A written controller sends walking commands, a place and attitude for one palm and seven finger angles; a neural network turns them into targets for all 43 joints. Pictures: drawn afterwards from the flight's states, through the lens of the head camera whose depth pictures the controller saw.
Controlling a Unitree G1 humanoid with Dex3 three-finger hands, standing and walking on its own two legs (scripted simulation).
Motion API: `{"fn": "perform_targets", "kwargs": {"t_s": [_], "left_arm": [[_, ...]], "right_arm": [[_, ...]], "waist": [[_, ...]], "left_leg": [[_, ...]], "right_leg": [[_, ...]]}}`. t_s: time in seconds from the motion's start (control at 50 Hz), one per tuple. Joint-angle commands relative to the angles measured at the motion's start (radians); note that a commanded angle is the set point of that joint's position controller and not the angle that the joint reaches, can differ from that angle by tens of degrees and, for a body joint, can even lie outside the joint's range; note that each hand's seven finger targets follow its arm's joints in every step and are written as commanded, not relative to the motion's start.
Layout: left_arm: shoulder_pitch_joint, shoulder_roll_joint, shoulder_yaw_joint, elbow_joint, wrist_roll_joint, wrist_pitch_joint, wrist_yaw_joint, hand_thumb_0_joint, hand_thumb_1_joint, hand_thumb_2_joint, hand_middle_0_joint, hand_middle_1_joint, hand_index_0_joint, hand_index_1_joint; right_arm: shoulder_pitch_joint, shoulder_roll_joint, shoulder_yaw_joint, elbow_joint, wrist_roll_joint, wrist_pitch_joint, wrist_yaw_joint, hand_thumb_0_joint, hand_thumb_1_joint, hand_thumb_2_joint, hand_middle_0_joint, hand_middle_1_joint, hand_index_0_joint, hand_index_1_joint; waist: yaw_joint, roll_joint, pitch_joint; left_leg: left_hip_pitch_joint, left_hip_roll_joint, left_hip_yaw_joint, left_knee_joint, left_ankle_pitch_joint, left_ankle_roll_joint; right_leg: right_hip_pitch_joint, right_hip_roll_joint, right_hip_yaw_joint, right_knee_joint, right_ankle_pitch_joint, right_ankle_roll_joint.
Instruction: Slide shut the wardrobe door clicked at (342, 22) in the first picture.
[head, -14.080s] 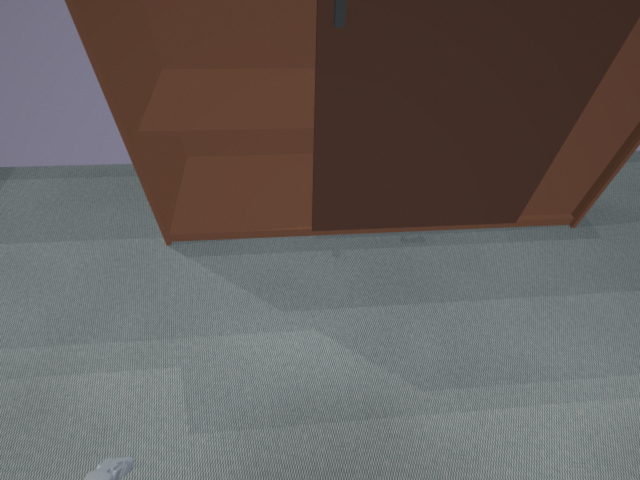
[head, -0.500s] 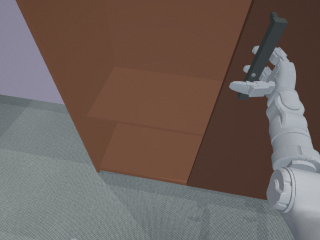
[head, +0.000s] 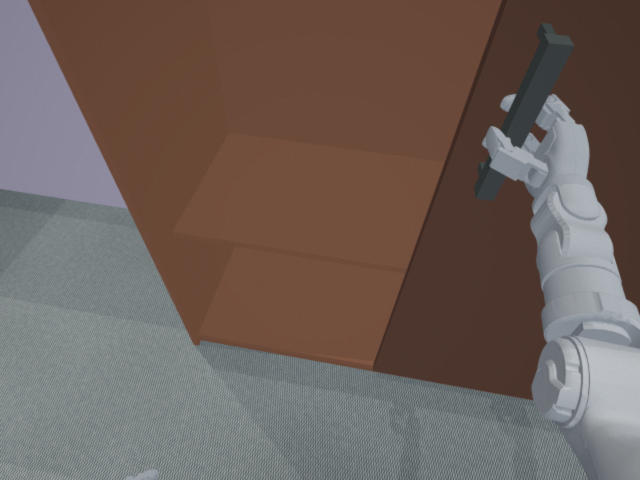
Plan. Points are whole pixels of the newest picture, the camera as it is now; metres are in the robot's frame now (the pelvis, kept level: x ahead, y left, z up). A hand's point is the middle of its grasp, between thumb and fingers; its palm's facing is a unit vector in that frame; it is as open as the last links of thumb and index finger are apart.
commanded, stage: grip the handle and tug to test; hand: right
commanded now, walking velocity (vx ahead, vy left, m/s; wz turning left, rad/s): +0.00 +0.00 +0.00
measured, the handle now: (512, 120) +0.53 -0.16 +0.21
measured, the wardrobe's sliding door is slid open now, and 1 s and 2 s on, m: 0.58 0.58 0.51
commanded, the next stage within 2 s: tug the door sideways, standing still in 0.70 s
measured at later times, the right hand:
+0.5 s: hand (497, 150) +0.48 -0.14 +0.20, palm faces +0.07 +1.00 +0.02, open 5.9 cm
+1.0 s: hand (496, 149) +0.48 -0.14 +0.20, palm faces +0.08 +1.00 +0.01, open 5.9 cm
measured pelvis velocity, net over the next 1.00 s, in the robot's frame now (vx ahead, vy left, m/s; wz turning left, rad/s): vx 0.03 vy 0.01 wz -0.03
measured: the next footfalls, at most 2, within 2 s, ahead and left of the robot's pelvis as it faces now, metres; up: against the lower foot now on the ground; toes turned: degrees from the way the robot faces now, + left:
none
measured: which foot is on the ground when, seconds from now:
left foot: down 0.00-1.00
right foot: down 0.00-1.00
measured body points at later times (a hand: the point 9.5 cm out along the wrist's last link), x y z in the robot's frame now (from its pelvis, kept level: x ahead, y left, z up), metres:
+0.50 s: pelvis +0.00 +0.01 +0.00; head +0.02 +0.02 +0.45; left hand +0.05 +0.27 -0.12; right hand +0.47 -0.19 +0.20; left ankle +0.00 +0.11 -0.74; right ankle -0.02 -0.09 -0.74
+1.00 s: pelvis +0.03 +0.01 +0.00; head +0.05 +0.02 +0.45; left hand +0.15 +0.26 -0.11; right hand +0.47 -0.19 +0.20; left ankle +0.00 +0.11 -0.74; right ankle -0.02 -0.10 -0.74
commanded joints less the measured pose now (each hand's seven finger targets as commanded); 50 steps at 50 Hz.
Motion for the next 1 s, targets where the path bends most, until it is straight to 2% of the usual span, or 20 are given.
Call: {"fn": "perform_targets", "kwargs": {"t_s": [0.0,0.06,0.1,0.14,0.18,0.22,0.26,0.32,0.38,0.4,0.5,0.54,0.7,0.74,0.78,0.8,0.88,0.9,0.96,0.98], "left_arm": [[0.028,0.140,0.054,-0.095,-0.003,-0.030,0.010,0.000,0.900,0.900,-0.200,-0.300,-0.200,-0.300],[0.020,0.132,0.051,-0.097,-0.005,-0.031,0.009,0.000,0.900,0.900,-0.200,-0.300,-0.200,-0.300],[0.030,0.138,0.051,-0.092,-0.003,-0.027,0.012,0.000,0.900,0.900,-0.200,-0.300,-0.200,-0.300],[0.026,0.133,0.048,-0.090,-0.005,-0.031,0.012,0.000,0.900,0.900,-0.200,-0.300,-0.200,-0.300],[0.038,0.138,0.048,-0.080,-0.003,-0.034,0.015,0.000,0.900,0.900,-0.200,-0.300,-0.200,-0.300],[0.043,0.138,0.051,-0.087,0.000,-0.038,0.014,0.000,0.900,0.900,-0.200,-0.300,-0.200,-0.300],[0.037,0.128,0.049,-0.088,0.000,-0.042,0.009,0.000,0.900,0.900,-0.200,-0.300,-0.200,-0.300],[0.032,0.136,0.051,-0.101,-0.001,-0.040,0.005,0.000,0.900,0.900,-0.200,-0.300,-0.200,-0.300],[0.014,0.134,0.053,-0.113,-0.005,-0.043,0.003,0.000,0.900,0.900,-0.200,-0.300,-0.200,-0.300],[0.013,0.139,0.055,-0.118,-0.005,-0.037,0.005,0.000,0.900,0.900,-0.200,-0.300,-0.200,-0.300],[-0.011,0.140,0.054,-0.142,-0.013,-0.019,0.011,0.000,0.900,0.900,-0.200,-0.300,-0.200,-0.300],[-0.031,0.128,0.052,-0.158,-0.017,-0.018,0.008,0.000,0.900,0.900,-0.200,-0.300,-0.200,-0.300],[-0.079,0.122,0.062,-0.191,-0.013,0.006,-0.003,0.000,0.900,0.900,-0.200,-0.300,-0.200,-0.300],[-0.097,0.114,0.060,-0.199,-0.016,0.011,-0.005,0.000,0.900,0.900,-0.200,-0.300,-0.200,-0.300],[-0.105,0.113,0.060,-0.200,-0.016,0.017,-0.004,0.000,0.900,0.900,-0.200,-0.300,-0.200,-0.300],[-0.112,0.111,0.056,-0.191,-0.017,0.021,-0.002,0.000,0.900,0.900,-0.200,-0.300,-0.200,-0.300],[-0.074,0.112,0.060,-0.132,-0.011,0.027,0.013,0.000,0.900,0.900,-0.200,-0.300,-0.200,-0.300],[-0.068,0.109,0.061,-0.126,-0.008,0.030,0.013,0.000,0.900,0.900,-0.200,-0.300,-0.200,-0.300],[-0.065,0.096,0.056,-0.112,-0.005,0.030,0.010,0.000,0.900,0.900,-0.200,-0.300,-0.200,-0.300],[-0.066,0.094,0.056,-0.105,-0.006,0.031,0.009,0.000,0.900,0.900,-0.200,-0.300,-0.200,-0.300]], "right_arm": [[-0.512,-0.261,-0.048,-0.224,0.009,-0.061,-0.019,0.000,-0.900,-0.900,0.450,1.400,0.450,1.400],[-0.540,-0.222,-0.012,-0.229,0.000,-0.057,-0.021,0.000,-0.900,-0.900,0.450,1.400,0.450,1.400],[-0.548,-0.253,-0.030,-0.205,-0.005,-0.058,-0.026,0.000,-0.900,-0.900,0.450,1.400,0.450,1.400],[-0.583,-0.202,0.010,-0.180,-0.002,-0.055,-0.023,0.000,-0.900,-0.900,0.450,1.400,0.450,1.400],[-0.606,-0.235,-0.014,-0.143,-0.002,-0.059,-0.025,0.000,-0.900,-0.900,0.450,1.400,0.450,1.400],[-0.597,-0.262,-0.040,-0.171,-0.005,-0.078,-0.026,0.000,-0.900,-0.900,0.450,1.400,0.450,1.400],[-0.607,-0.219,-0.009,-0.185,-0.003,-0.088,-0.024,0.000,-0.900,-0.900,0.450,1.400,0.450,1.400],[-0.508,-0.242,-0.044,-0.189,0.009,-0.096,-0.023,0.000,-0.900,-0.900,0.450,1.400,0.450,1.400],[-0.501,-0.231,-0.031,-0.254,0.015,-0.096,-0.010,0.000,-0.900,-0.900,0.450,1.400,0.450,1.400],[-0.443,-0.266,-0.062,-0.251,0.013,-0.090,-0.011,0.000,-0.900,-0.900,0.450,1.400,0.450,1.400],[-0.355,-0.286,-0.080,-0.306,0.024,-0.046,0.001,0.000,-0.900,-0.900,0.450,1.400,0.450,1.400],[-0.347,-0.214,-0.024,-0.388,0.027,-0.029,0.007,0.000,-0.900,-0.900,0.450,1.400,0.450,1.400],[-0.138,-0.196,-0.053,-0.617,0.050,0.052,-0.007,0.000,-0.900,-0.900,0.450,1.400,0.450,1.400],[-0.130,-0.174,-0.033,-0.685,0.050,0.076,-0.006,0.000,-0.900,-0.900,0.450,1.400,0.450,1.400],[-0.092,-0.182,-0.045,-0.711,0.051,0.102,-0.012,0.000,-0.900,-0.900,0.450,1.400,0.450,1.400],[-0.155,-0.114,0.027,-0.699,0.050,0.116,-0.014,0.000,-0.900,-0.900,0.450,1.400,0.450,1.400],[-0.396,-0.082,0.076,-0.573,0.032,0.158,-0.049,0.000,-0.900,-0.900,0.450,1.400,0.450,1.400],[-0.421,-0.060,0.093,-0.572,0.029,0.158,-0.056,0.000,-0.900,-0.900,0.450,1.400,0.450,1.400],[-0.453,0.021,0.152,-0.528,0.025,0.157,-0.067,0.000,-0.900,-0.900,0.450,1.400,0.450,1.400],[-0.460,0.051,0.174,-0.502,0.028,0.151,-0.067,0.000,-0.900,-0.900,0.450,1.400,0.450,1.400]], "waist": [[-0.006,0.060,-0.321],[0.004,0.020,-0.303],[0.006,0.048,-0.299],[0.022,0.035,-0.276],[0.025,0.047,-0.273],[0.011,0.042,-0.345],[0.015,0.006,-0.339],[-0.007,0.075,-0.350],[-0.017,0.027,-0.350],[-0.032,0.042,-0.361],[-0.044,0.070,-0.330],[-0.043,-0.003,-0.342],[-0.080,0.049,-0.397],[-0.079,0.003,-0.400],[-0.084,0.017,-0.398],[-0.061,0.001,-0.360],[0.005,0.024,-0.317],[0.007,0.045,-0.326],[0.010,-0.018,-0.370],[0.015,0.007,-0.368]], "left_leg": [[0.142,0.008,-0.017,-0.031,0.336,0.006],[0.114,0.009,-0.018,-0.033,0.314,0.005],[0.120,0.010,-0.018,-0.037,0.295,0.006],[0.093,0.010,-0.020,-0.041,0.273,0.003],[0.092,0.012,-0.022,-0.040,0.259,0.002],[0.125,0.011,-0.025,-0.027,0.290,0.004],[0.112,0.011,-0.023,-0.026,0.304,0.005],[0.159,0.007,-0.026,-0.026,0.333,0.004],[0.165,0.009,-0.026,-0.027,0.328,0.008],[0.193,0.010,-0.026,-0.026,0.345,0.010],[0.231,0.013,-0.027,-0.037,0.373,0.006],[0.221,0.012,-0.023,-0.031,0.412,0.010],[0.307,0.018,-0.016,-0.019,0.593,0.001],[0.303,0.021,-0.016,-0.015,0.622,-0.001],[0.305,0.021,-0.012,-0.014,0.638,-0.003],[0.268,0.021,-0.009,-0.023,0.619,0.000],[0.165,0.014,-0.006,-0.031,0.564,-0.004],[0.170,0.015,-0.005,-0.030,0.571,-0.003],[0.135,0.017,0.000,-0.014,0.556,0.001],[0.124,0.015,0.002,-0.014,0.545,0.001]], "right_leg": [[0.131,-0.018,0.054,-0.032,0.324,-0.006],[0.138,-0.016,0.053,-0.036,0.300,-0.005],[0.123,-0.016,0.056,-0.037,0.281,-0.006],[0.119,-0.014,0.056,-0.039,0.251,-0.007],[0.104,-0.013,0.059,-0.039,0.233,-0.007],[0.126,-0.009,0.059,-0.031,0.267,-0.008],[0.144,-0.011,0.059,-0.027,0.289,-0.003],[0.124,-0.013,0.051,-0.031,0.296,-0.009],[0.135,-0.012,0.049,-0.038,0.290,-0.006],[0.127,-0.014,0.045,-0.038,0.307,-0.008],[0.107,-0.015,0.031,-0.050,0.306,-0.013],[0.150,-0.013,0.030,-0.049,0.362,-0.009],[0.216,-0.023,0.024,-0.037,0.566,-0.007],[0.241,-0.024,0.025,-0.034,0.618,-0.004],[0.254,-0.028,0.030,-0.033,0.655,-0.001],[0.256,-0.027,0.027,-0.028,0.648,-0.002],[0.262,-0.022,0.039,-0.006,0.578,-0.006],[0.261,-0.019,0.040,0.000,0.585,-0.009],[0.306,-0.014,0.056,0.013,0.634,0.001],[0.313,-0.015,0.063,0.016,0.636,0.003]]}}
